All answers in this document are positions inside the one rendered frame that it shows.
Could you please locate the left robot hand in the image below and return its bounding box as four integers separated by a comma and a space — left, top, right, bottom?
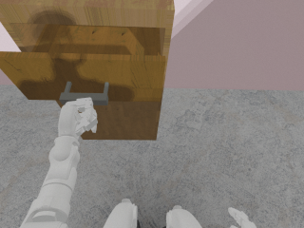
58, 97, 98, 141

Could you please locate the right robot thigh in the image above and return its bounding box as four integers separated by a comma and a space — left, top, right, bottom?
166, 209, 202, 228

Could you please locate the left robot thigh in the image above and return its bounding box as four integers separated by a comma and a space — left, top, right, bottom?
103, 202, 138, 228

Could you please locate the right robot hand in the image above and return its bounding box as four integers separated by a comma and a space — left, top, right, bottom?
228, 207, 257, 228

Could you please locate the robot left forearm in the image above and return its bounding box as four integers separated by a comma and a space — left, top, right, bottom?
20, 136, 80, 228

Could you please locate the cabinet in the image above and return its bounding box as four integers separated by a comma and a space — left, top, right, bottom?
0, 0, 175, 141

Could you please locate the handle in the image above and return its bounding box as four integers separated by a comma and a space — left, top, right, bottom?
59, 81, 109, 105

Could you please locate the drawer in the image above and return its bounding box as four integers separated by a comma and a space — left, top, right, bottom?
0, 24, 166, 103

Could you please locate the robot thigh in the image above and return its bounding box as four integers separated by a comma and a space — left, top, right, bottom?
166, 209, 202, 228
103, 202, 138, 228

